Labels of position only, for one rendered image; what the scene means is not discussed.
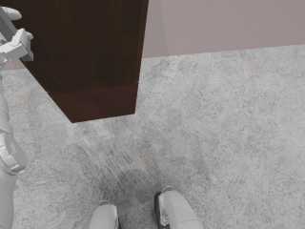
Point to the left robot upper arm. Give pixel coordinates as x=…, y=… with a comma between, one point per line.
x=12, y=160

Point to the cupboard door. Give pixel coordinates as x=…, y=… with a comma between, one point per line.
x=81, y=44

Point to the right robot foot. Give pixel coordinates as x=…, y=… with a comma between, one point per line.
x=157, y=211

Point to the handle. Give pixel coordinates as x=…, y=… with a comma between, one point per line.
x=9, y=31

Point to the robot right shin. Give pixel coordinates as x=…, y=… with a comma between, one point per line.
x=166, y=219

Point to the left robot hand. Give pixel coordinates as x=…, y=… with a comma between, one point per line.
x=15, y=49

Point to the left robot forearm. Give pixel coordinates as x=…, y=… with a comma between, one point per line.
x=5, y=126

